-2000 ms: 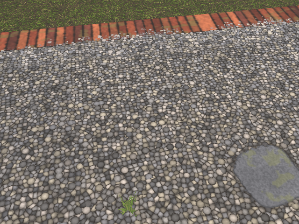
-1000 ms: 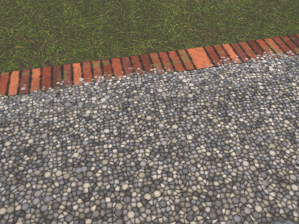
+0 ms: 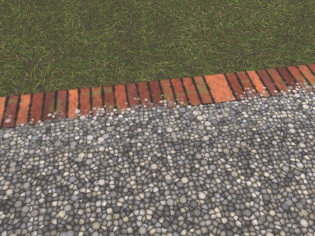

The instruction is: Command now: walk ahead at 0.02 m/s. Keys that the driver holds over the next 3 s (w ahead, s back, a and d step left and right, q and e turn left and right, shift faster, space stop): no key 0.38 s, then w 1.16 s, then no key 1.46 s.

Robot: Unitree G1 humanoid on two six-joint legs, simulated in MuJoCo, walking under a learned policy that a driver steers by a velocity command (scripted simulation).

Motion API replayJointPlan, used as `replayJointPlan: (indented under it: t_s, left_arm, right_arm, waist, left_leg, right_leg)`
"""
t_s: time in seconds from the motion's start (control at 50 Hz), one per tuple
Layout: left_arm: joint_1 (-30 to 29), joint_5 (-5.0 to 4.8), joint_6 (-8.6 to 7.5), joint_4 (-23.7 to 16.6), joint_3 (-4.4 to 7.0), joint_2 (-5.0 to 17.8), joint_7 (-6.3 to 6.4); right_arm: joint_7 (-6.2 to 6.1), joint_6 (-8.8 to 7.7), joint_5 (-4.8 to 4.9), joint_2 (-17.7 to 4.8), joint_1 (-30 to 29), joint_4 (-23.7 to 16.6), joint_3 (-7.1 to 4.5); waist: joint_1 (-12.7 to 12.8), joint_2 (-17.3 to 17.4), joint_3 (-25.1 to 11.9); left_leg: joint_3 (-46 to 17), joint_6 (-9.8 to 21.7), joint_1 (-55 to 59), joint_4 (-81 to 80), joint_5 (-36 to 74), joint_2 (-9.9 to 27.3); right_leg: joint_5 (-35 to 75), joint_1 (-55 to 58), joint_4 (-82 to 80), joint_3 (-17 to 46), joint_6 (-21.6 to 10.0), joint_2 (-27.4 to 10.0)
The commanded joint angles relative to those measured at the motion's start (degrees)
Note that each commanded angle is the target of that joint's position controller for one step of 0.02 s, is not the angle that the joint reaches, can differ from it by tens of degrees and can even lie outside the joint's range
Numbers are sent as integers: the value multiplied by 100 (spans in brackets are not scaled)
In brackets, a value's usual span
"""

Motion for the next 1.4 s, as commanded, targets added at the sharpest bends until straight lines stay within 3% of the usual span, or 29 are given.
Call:
replayJointPlan:
  t_s: [0.02,0.38,0.42,0.48,0.5,0.54,0.58,0.62,0.66,0.68,0.7,0.72,0.74,0.76,0.78,0.82,0.86,0.96,1.1,1.14,1.18,1.2,1.22,1.24,1.26,1.3,1.32,1.36,1.4]
  left_arm:
    - [198,-10,-15,-93,86,451,24]
    - [377,-11,3,261,57,333,77]
    - [558,-58,29,361,104,421,93]
    - [915,-169,-51,333,262,868,110]
    - [953,-180,-118,332,334,1031,104]
    - [892,-89,-259,249,326,904,75]
    - [629,-177,-340,108,316,842,30]
    - [424,-230,-322,51,332,909,-9]
    - [431,-263,-258,43,344,940,-41]
    - [352,-254,-263,4,314,863,-45]
    - [118,-198,-293,-112,216,530,-73]
    - [39,-144,-396,-371,124,129,-66]
    - [-92,-285,-477,-473,149,262,-73]
    - [-299,-373,-542,-568,169,450,-114]
    - [-251,-338,-573,-523,199,555,-130]
    - [-164,-192,-560,-423,287,677,-114]
    - [-230,-165,-488,-404,295,552,-146]
    - [-1428,-155,-429,-838,189,283,-210]
    - [-2380,-218,-504,-1246,112,390,-440]
    - [-2052,-208,-540,-1232,200,610,-469]
    - [-458,-217,-529,-795,450,1064,-411]
    - [677,-152,-502,-539,574,1441,-348]
    - [1275,-53,-476,-376,631,1836,-355]
    - [1175,-70,-465,-341,480,1330,-349]
    - [534,-115,-498,-436,395,1059,-340]
    - [-360,-33,-584,-606,249,627,-384]
    - [-463,31,-622,-564,201,489,-405]
    - [-346,10,-620,-444,186,501,-396]
    - [-145,6,-623,-360,217,721,-308]
  right_arm:
    - [-24,-20,7,-626,90,-113,-107]
    - [-43,84,-4,-459,86,180,-81]
    - [-50,97,32,-432,248,287,-88]
    - [-25,-52,83,-337,-105,55,-84]
    - [26,-139,97,-256,-222,-25,-64]
    - [107,-253,150,-380,-367,-130,-118]
    - [156,-337,203,-398,-301,-164,-131]
    - [174,-397,187,-337,-114,-60,-158]
    - [197,-383,150,-281,737,332,-218]
    - [194,-353,140,-344,1261,501,-267]
    - [163,-368,116,-687,1943,593,-361]
    - [193,-422,98,-1363,2514,577,-448]
    - [224,-529,-15,-1186,2309,582,-344]
    - [245,-616,-1,-863,1708,382,-227]
    - [285,-645,6,-698,1256,230,-147]
    - [325,-619,8,-544,899,78,-56]
    - [275,-577,-31,-487,1275,152,-15]
    - [120,-516,-43,-745,1618,96,-37]
    - [91,-424,60,-816,1977,179,-130]
    - [88,-384,48,-963,1813,119,-186]
    - [95,-312,18,-1006,1599,35,-197]
    - [119,-317,-43,-879,1510,-121,-127]
    - [221,-453,14,43,2292,-172,123]
    - [257,-642,177,-357,1858,-132,26]
    - [253,-731,310,-722,1225,-392,-75]
    - [137,-719,199,-824,682,-523,-158]
    - [113,-624,139,-716,860,-510,-187]
    - [89,-468,139,-457,1030,-511,-180]
    - [76,-395,107,-495,657,-685,-195]
  waist:
    - [-2,85,-282]
    - [-16,34,56]
    - [11,-105,31]
    - [226,-791,571]
    - [259,-1010,722]
    - [235,-795,820]
    - [90,-633,700]
    - [-85,-588,491]
    - [-394,-481,218]
    - [-606,-304,111]
    - [-877,677,-38]
    - [-892,1971,-314]
    - [-718,1497,-206]
    - [-496,884,246]
    - [-304,565,359]
    - [-81,416,363]
    - [-120,482,289]
    - [-328,400,457]
    - [-414,471,710]
    - [-120,648,360]
    - [700,821,-631]
    - [1099,419,-1434]
    - [612,-1266,-2560]
    - [791,-1104,-2531]
    - [663,-975,-1510]
    - [224,-27,-680]
    - [-19,-139,-606]
    - [-186,-299,-380]
    - [-205,-289,-92]
  left_leg:
    - [-191,288,365,-313,1536,211]
    - [-87,208,326,-496,934,77]
    - [179,256,183,-280,-626,-179]
    - [496,348,-1060,906,-1546,-309]
    - [396,394,-1281,1550,-1127,-117]
    - [32,517,-1982,2474,-1476,252]
    - [-53,598,-1978,1904,-1465,449]
    - [426,552,-800,791,-950,153]
    - [903,404,804,173,-46,-325]
    - [781,414,1377,14,-68,-323]
    - [-645,716,1979,-753,-687,621]
    - [-3289,1535,2678,-1799,-1267,1940]
    - [-4301,1952,2311,-2093,-2420,2396]
    - [-3806,1740,2010,-2069,-2630,2233]
    - [-3015,1449,1747,-2057,-2039,1924]
    - [-1816,1071,1238,-2162,-526,1437]
    - [-1154,1008,1186,-2207,519,1178]
    - [-505,1035,1105,-2365,1503,1035]
    - [-182,994,1920,-2123,2050,1347]
    - [-82,887,2156,-1543,3688,1400]
    - [191,665,1834,266,5396,1113]
    - [296,485,388,2042,3898,844]
    - [72,110,-1812,4344,-579,-345]
    - [-808,253,-2431,5203,-1605,-341]
    - [-643,362,-2923,5383,-1297,-4]
    - [-406,421,-2360,4748,-425,534]
    - [-468,453,-1931,4472,-238,719]
    - [-416,441,-1704,4044,-220,808]
    - [-341,321,-2010,3513,69,891]
  right_leg:
    - [1048,-25,-359,242,-96,-266]
    - [546,-141,-528,298,-62,-320]
    - [-1097,-156,-647,339,-201,-278]
    - [-3439,-171,-1546,1909,-880,-1375]
    - [-3481,-215,-1883,2660,-1188,-1941]
    - [-2834,33,-2039,3051,-1354,-2298]
    - [-2122,251,-1915,2519,-1081,-2076]
    - [-1440,-209,-1666,1568,-808,-1505]
    - [-1337,-1037,-1069,1007,-735,-1099]
    - [-1046,-1373,-524,809,-631,-925]
    - [-439,-2005,1290,201,-300,-484]
    - [-1460,-3303,3183,-22,-71,161]
    - [-1647,-3891,4358,688,-204,-90]
    - [-1043,-4334,4717,858,-366,-437]
    - [-392,-4257,4616,790,-423,-644]
    - [355,-3612,3828,721,-359,-874]
    - [711,-3300,3371,505,-215,-835]
    - [1641,-3175,1611,262,-8,-649]
    - [1645,-2898,427,131,-259,-460]
    - [1273,-2143,312,-29,-435,-212]
    - [1211,-11,301,-252,-726,157]
    - [1064,1967,507,859,-1074,-797]
    - [-396,3955,-255,3950,-2070,-2359]
    - [-718,3764,-1065,4793,-1914,-2323]
    - [-327,2937,-1129,3806,-1614,-2135]
    - [944,1001,-1401,2391,-1331,-1743]
    - [1097,465,-1550,2000,-1251,-1554]
    - [1047,-61,-1862,1624,-1288,-1405]
    - [1101,-292,-2106,1403,-1346,-1407]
